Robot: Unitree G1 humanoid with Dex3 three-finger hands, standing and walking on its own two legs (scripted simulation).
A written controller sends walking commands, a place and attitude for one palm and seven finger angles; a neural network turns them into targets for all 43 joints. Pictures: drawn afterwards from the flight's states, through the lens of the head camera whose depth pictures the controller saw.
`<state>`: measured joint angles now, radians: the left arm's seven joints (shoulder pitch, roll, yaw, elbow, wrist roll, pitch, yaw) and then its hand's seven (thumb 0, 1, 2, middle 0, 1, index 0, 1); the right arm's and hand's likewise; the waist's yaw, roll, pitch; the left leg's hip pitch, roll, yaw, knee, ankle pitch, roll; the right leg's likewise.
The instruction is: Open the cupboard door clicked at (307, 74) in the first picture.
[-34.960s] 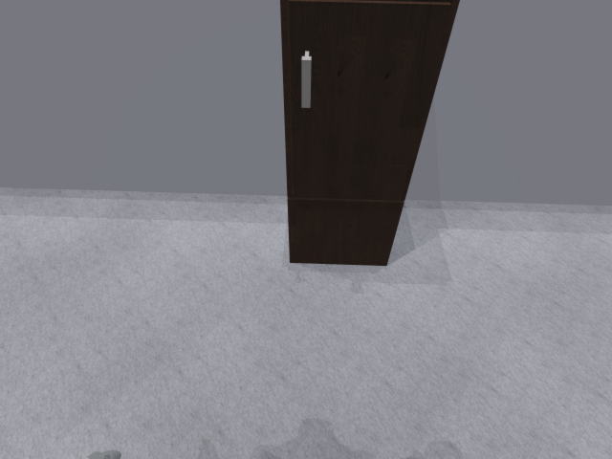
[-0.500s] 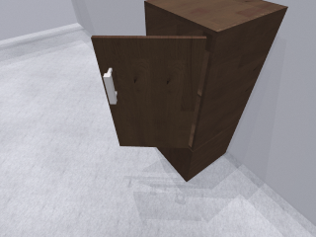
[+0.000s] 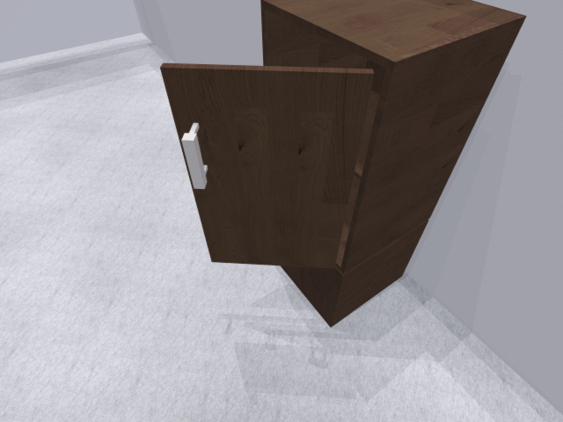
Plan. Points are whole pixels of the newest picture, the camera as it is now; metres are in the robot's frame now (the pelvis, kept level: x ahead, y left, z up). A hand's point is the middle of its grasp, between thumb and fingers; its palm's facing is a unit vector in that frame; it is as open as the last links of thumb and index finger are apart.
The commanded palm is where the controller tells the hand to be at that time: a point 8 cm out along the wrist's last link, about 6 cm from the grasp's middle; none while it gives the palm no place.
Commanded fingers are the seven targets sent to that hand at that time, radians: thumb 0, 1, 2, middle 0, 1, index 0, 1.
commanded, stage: shuffle to correct the standing spot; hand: left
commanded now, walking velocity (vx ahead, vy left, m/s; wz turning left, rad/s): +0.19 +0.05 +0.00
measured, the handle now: (197, 156) +0.59 +0.21 +0.05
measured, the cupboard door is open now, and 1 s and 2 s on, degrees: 52 52 52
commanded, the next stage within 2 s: come to a stop and stand still in 0.04 s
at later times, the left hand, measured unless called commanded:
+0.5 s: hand out of the picture +0.06 +0.19 -0.18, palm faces +0.00 -0.98 -0.19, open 7.4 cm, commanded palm none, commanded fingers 0.00 0.90 0.90 -0.20 -0.30 -0.20 -0.30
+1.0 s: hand out of the picture +0.04 +0.21 -0.18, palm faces +0.00 -0.98 -0.19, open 7.3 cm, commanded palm none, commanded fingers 0.00 0.90 0.90 -0.20 -0.30 -0.20 -0.30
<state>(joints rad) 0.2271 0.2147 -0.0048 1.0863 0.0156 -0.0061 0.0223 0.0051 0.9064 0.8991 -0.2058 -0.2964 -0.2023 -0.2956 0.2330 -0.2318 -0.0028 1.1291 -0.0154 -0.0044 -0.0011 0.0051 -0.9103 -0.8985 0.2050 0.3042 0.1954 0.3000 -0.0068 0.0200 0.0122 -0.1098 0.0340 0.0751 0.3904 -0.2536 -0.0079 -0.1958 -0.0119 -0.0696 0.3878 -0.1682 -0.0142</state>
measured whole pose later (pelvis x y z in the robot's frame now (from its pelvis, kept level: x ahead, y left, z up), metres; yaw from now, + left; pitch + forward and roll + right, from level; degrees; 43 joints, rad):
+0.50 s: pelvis +0.05 +0.03 -0.01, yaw -2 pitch +0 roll -1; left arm 0.31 0.13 0.04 1.03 0.02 0.04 0.04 0.01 0.91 0.90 -0.20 -0.30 -0.20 -0.30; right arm 0.34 -0.09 -0.04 1.11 0.00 -0.02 -0.06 0.00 -0.91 -0.90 0.21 0.30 0.20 0.30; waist -0.02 0.01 0.07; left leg -0.07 0.03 0.12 0.46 -0.37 0.03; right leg -0.25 -0.03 -0.07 0.59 -0.27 0.00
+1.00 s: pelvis +0.02 +0.03 +0.00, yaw -2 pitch -2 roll +0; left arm 0.29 0.17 0.01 1.07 0.02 0.00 0.03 0.00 0.92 0.90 -0.20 -0.30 -0.20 -0.30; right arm 0.25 -0.16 -0.02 1.11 -0.01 -0.01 -0.02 0.01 -0.93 -0.90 0.20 0.30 0.19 0.30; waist 0.01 -0.02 0.02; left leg -0.16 0.02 0.08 0.40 -0.21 0.01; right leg -0.18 -0.05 -0.07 0.39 -0.18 0.02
